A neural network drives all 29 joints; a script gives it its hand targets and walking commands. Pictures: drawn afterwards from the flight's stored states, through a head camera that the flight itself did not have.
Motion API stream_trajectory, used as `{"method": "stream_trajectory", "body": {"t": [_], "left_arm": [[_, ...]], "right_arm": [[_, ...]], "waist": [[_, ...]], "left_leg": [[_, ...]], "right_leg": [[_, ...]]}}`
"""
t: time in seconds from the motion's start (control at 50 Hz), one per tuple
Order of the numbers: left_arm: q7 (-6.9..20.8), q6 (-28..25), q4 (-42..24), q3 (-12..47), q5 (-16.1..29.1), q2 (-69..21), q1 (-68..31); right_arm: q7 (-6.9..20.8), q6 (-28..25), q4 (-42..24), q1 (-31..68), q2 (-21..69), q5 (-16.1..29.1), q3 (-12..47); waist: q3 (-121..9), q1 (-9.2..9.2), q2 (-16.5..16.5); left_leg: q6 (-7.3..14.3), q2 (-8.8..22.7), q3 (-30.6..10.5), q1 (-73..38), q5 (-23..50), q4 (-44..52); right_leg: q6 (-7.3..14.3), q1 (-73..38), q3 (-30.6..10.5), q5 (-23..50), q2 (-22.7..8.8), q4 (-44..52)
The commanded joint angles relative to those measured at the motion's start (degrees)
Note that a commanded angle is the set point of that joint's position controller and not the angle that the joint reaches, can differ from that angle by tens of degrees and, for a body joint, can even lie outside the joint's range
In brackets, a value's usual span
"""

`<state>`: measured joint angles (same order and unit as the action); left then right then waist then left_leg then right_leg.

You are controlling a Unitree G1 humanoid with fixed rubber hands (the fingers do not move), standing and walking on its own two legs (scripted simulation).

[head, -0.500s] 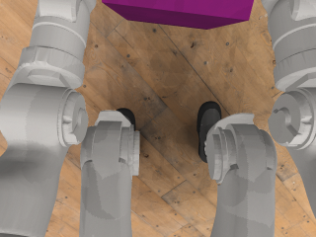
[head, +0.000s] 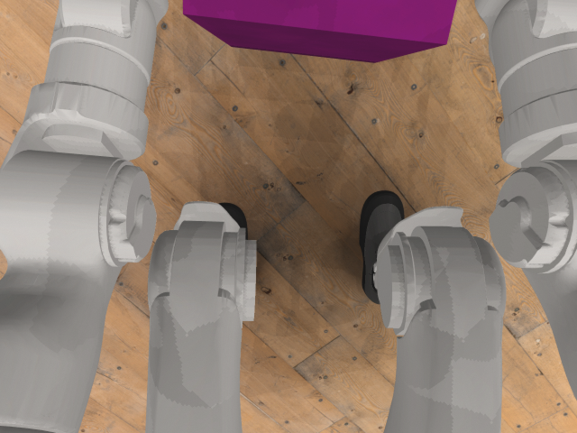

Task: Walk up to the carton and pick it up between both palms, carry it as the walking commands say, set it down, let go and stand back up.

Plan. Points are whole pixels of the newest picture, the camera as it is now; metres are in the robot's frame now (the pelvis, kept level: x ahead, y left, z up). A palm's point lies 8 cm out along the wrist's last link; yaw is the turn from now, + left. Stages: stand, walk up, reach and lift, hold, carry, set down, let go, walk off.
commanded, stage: reach and lift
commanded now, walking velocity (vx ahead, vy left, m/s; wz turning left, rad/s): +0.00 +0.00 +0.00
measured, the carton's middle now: out of the picture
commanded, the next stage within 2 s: none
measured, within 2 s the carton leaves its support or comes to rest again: leaves its support in 0.24 s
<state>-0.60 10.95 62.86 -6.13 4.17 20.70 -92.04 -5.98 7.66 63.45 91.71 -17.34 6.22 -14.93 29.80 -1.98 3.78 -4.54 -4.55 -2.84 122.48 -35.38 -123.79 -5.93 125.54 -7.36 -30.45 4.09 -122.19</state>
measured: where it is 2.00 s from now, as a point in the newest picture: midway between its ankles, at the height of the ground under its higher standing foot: (302, 270)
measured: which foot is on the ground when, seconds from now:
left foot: down 0.00-1.00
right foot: down 0.00-1.00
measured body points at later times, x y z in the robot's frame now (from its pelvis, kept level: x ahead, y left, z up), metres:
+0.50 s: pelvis +0.00 +0.00 +0.00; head +0.39 +0.00 +0.21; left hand +0.59 +0.14 -0.18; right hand +0.59 -0.16 -0.16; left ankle +0.11 +0.13 -0.35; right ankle +0.13 -0.15 -0.35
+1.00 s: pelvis -0.01 +0.01 +0.01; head +0.36 +0.00 +0.26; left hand +0.60 +0.13 -0.11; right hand +0.58 -0.17 -0.10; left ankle +0.11 +0.13 -0.35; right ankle +0.13 -0.14 -0.35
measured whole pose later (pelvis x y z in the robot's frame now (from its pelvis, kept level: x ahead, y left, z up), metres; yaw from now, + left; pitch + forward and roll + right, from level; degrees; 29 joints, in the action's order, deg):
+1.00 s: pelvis -0.01 +0.01 +0.01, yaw -1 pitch +29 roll +1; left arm -3.1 25.2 51.8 -7.2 4.1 21.5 -93.1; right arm -14.2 22.8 44.9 90.5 -12.7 4.2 -17.7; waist 30.1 -2.4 2.3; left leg -4.0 -4.4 -2.9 116.2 -34.8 -122.3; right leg -6.0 118.6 -7.3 -29.9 4.2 -120.1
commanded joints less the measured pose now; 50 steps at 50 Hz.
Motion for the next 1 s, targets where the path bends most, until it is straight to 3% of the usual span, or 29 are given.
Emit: {"method": "stream_trajectory", "body": {"t": [0.0, 0.02, 0.04, 0.12, 0.16, 0.2, 0.22, 0.3, 0.38, 0.4, 0.42, 0.44, 0.48, 0.52, 0.54, 0.56, 0.62, 0.68, 0.72, 0.74, 0.76, 0.82, 0.84, 0.86, 0.9, 0.92, 0.94, 0.96, 0.98], "left_arm": [[13.2, -2.2, -20.3, 12.5, 4.9, -48.2, -39.1], [12.6, -2.4, -18.6, 12.7, 4.3, -46.2, -37.8], [12.4, -2.4, -19.5, 11.6, 4.2, -46.8, -39.7], [11.6, -1.8, -20.7, 13.2, 5.1, -48.8, -40.8], [11.1, -1.9, -25.2, 15.3, 6.9, -49.0, -43.9], [10.3, -1.6, -30.9, 17.2, 8.4, -49.9, -47.7], [10.1, -1.1, -30.7, 17.9, 8.7, -50.2, -48.9], [10.6, 0.9, -27.0, 17.5, 7.7, -53.8, -43.6], [10.9, 2.0, -31.2, 17.6, 7.8, -56.5, -46.6], [10.8, 2.8, -31.9, 17.4, 7.7, -57.0, -46.3], [10.8, 2.9, -36.1, 18.8, 9.6, -57.0, -47.7], [10.8, 3.5, -34.3, 18.1, 8.6, -57.2, -47.6], [10.3, 4.3, -37.6, 20.2, 10.1, -60.3, -50.2], [10.5, 4.6, -40.8, 19.9, 9.7, -59.6, -50.1], [10.7, 5.4, -37.8, 19.5, 9.3, -60.3, -49.6], [11.0, 6.2, -33.3, 17.1, 7.2, -59.6, -46.3], [12.5, 7.6, -28.4, 13.7, 5.9, -63.8, -42.3], [13.0, 7.2, -28.4, 11.5, 4.7, -63.2, -42.8], [13.5, 7.2, -30.6, 11.2, 6.1, -62.4, -45.6], [13.7, 7.7, -31.2, 10.9, 5.3, -63.0, -45.5], [13.7, 8.1, -31.0, 11.3, 5.4, -62.0, -45.6], [13.6, 9.1, -32.1, 10.8, 5.2, -63.6, -45.2], [13.6, 9.3, -35.0, 12.6, 6.5, -63.4, -45.7], [13.3, 9.5, -36.9, 14.3, 7.4, -64.4, -47.4], [12.7, 9.7, -40.1, 14.9, 8.3, -65.1, -47.2], [12.1, 10.3, -38.5, 15.6, 7.7, -65.5, -45.3], [12.1, 10.6, -41.3, 14.9, 7.2, -66.4, -46.0], [11.7, 10.8, -40.8, 15.0, 7.6, -66.0, -47.1], [11.8, 11.6, -35.8, 14.5, 6.1, -67.3, -41.9]], "right_arm": [[14.1, 2.3, -11.4, 30.9, 55.2, 2.1, 13.2], [14.0, 1.9, -12.5, 32.5, 56.0, 4.0, 14.0], [13.5, 2.5, -9.1, 30.2, 55.3, 2.0, 12.6], [12.8, 2.1, -17.1, 37.1, 56.5, 5.8, 16.4], [11.9, 2.4, -20.1, 39.1, 58.5, 6.7, 18.4], [11.5, 3.3, -21.3, 38.8, 59.1, 7.4, 19.0], [11.1, 3.3, -21.4, 40.0, 57.7, 7.3, 18.2], [11.0, 5.3, -20.6, 37.8, 60.0, 5.0, 17.8], [11.4, 7.2, -21.1, 35.9, 62.8, 4.4, 17.8], [11.8, 7.7, -24.2, 38.6, 62.6, 4.9, 18.3], [11.2, 7.9, -28.7, 41.2, 62.3, 5.7, 19.6], [11.5, 8.5, -26.1, 38.9, 63.6, 5.2, 18.9], [11.8, 9.4, -26.2, 39.7, 63.5, 5.5, 19.7], [12.2, 10.5, -27.3, 39.0, 65.6, 4.9, 19.8], [12.4, 11.3, -24.7, 37.6, 65.4, 4.4, 18.9], [12.9, 11.8, -21.8, 36.4, 67.7, 3.2, 18.0], [13.2, 12.1, -23.7, 38.3, 66.4, 2.0, 15.9], [14.3, 12.6, -21.8, 38.4, 68.2, 1.6, 15.5], [14.3, 13.6, -21.8, 37.9, 70.0, 0.8, 15.2], [14.5, 14.0, -20.6, 37.1, 69.8, 0.3, 13.7], [14.6, 13.8, -24.3, 39.7, 69.1, 1.9, 15.6], [14.6, 15.0, -24.3, 39.2, 70.1, 1.4, 15.8], [14.5, 14.9, -29.1, 39.7, 69.7, 2.8, 17.9], [14.5, 15.2, -30.9, 41.6, 70.1, 3.4, 18.0], [14.4, 15.8, -34.3, 42.7, 70.6, 5.3, 20.9], [14.7, 16.4, -30.9, 38.9, 71.6, 4.6, 21.2], [14.6, 16.4, -35.1, 41.5, 71.2, 5.6, 21.5], [15.0, 17.7, -27.9, 36.5, 72.4, 3.5, 19.1], [15.1, 17.0, -30.0, 37.5, 70.4, 4.1, 19.3]], "waist": [[-80.1, 1.08, -4.6], [-80.1, 2.61, -4.3], [-79.0, 1.23, -4.1], [-91.2, 3.15, -5.1], [-99.6, 2.47, -3.3], [-108.2, 2.6, -6.0], [-107.9, 0.71, -6.8], [-108.5, 0.71, -6.0], [-115.0, -0.36, -6.2], [-118.0, 0.18, -7.5], [-123.6, -1.22, -5.4], [-122.0, 0.85, -8.0], [-127.0, -1.5, -8.9], [-131.5, -1.07, -7.0], [-127.2, -1.03, -8.8], [-122.3, 0.26, -6.5], [-118.2, -0.29, -6.2], [-114.0, 1.08, -5.0], [-117.3, -0.06, -1.5], [-116.7, -0.89, -3.0], [-119.7, 1.2, -4.3], [-124.1, 1.63, -2.8], [-132.1, 1.73, -4.2], [-136.7, 0.19, -5.0], [-143.7, 1.68, -4.6], [-141.8, 2.02, -4.7], [-145.9, 2.51, -5.3], [-141.4, 0.37, -3.9], [-138.0, 2.58, -7.3]], "left_leg": [[3.2, -1.3, 8.6, -22.9, 17.2, 6.0], [3.7, -1.1, 8.3, -25.7, 18.1, 6.3], [3.2, -1.1, 8.3, -25.1, 17.2, 6.9], [3.5, -1.4, 8.7, -29.8, 20.6, 5.6], [3.2, -1.3, 8.5, -33.4, 23.2, 6.0], [2.6, -1.8, 9.6, -38.8, 27.1, 6.7], [2.5, -1.5, 9.6, -39.2, 26.5, 6.0], [2.4, -1.8, 9.3, -40.4, 24.3, 8.1], [2.1, -2.0, 10.2, -42.5, 26.3, 8.6], [2.0, -2.1, 9.9, -45.3, 26.4, 8.6], [2.3, -2.7, 9.7, -46.9, 27.3, 8.6], [1.6, -2.2, 10.3, -45.5, 28.2, 9.2], [1.8, -2.6, 10.2, -50.0, 28.4, 9.7], [1.4, -2.7, 10.2, -50.3, 30.1, 10.2], [1.7, -2.4, 10.3, -49.2, 26.9, 11.1], [1.7, -2.1, 10.3, -45.7, 24.3, 12.4], [2.0, -2.4, 10.7, -40.8, 19.9, 13.1], [2.5, -2.6, 10.6, -38.3, 17.4, 13.8], [2.6, -2.8, 10.4, -37.7, 17.9, 14.1], [2.8, -2.6, 10.3, -38.1, 16.0, 14.7], [2.6, -2.4, 11.1, -40.2, 17.8, 13.6], [2.3, -2.7, 10.6, -42.5, 19.7, 15.0], [2.0, -2.7, 11.2, -45.7, 22.9, 14.5], [2.2, -3.0, 10.6, -48.6, 25.4, 14.6], [2.2, -3.3, 10.5, -53.3, 29.1, 14.2], [2.2, -3.3, 10.7, -52.7, 27.8, 15.2], [2.5, -3.5, 10.9, -55.1, 29.1, 15.7], [2.3, -3.3, 9.7, -54.3, 27.0, 17.2], [2.1, -3.0, 9.9, -54.2, 27.8, 17.1]], "right_leg": [[4.7, -38.3, 13.4, 19.5, 2.4, 2.7], [4.0, -36.7, 14.1, 19.3, 2.6, 2.2], [4.2, -37.4, 14.4, 18.6, 2.3, 2.7], [3.7, -42.0, 14.0, 21.9, 2.4, 2.7], [3.2, -47.1, 14.6, 24.8, 2.5, 2.2], [3.4, -51.0, 14.9, 29.0, 2.9, 2.8], [3.7, -49.6, 15.0, 27.9, 2.9, 2.9], [3.7, -49.7, 15.1, 25.2, 3.0, 4.6], [3.5, -51.8, 16.2, 26.3, 3.4, 5.4], [3.9, -51.7, 15.7, 25.9, 3.6, 5.9], [3.4, -54.4, 16.4, 26.9, 3.7, 5.6], [3.8, -54.3, 15.6, 28.3, 3.6, 5.8], [4.0, -55.0, 16.2, 27.8, 3.6, 6.2], [3.9, -56.0, 16.6, 29.3, 3.8, 6.2], [4.1, -54.3, 16.5, 26.7, 3.8, 6.8], [4.2, -53.2, 16.5, 24.1, 4.0, 8.0], [4.0, -52.8, 16.0, 21.0, 3.5, 9.8], [3.7, -50.0, 16.0, 18.6, 3.7, 9.7], [3.8, -55.1, 15.8, 19.8, 3.2, 10.5], [4.0, -53.5, 15.9, 18.1, 3.7, 10.8], [3.6, -54.6, 15.4, 19.3, 3.5, 10.7], [3.3, -57.7, 16.1, 20.3, 4.0, 11.1], [3.9, -62.8, 15.5, 24.9, 4.1, 10.9], [3.5, -61.7, 16.3, 26.8, 4.3, 10.9], [3.1, -64.5, 16.1, 29.1, 4.3, 10.7], [3.1, -62.4, 16.5, 27.4, 4.6, 11.6], [2.7, -65.8, 16.0, 29.3, 4.5, 12.1], [3.2, -62.2, 16.9, 26.5, 4.6, 12.7], [2.9, -58.4, 16.8, 26.2, 4.5, 12.3]]}}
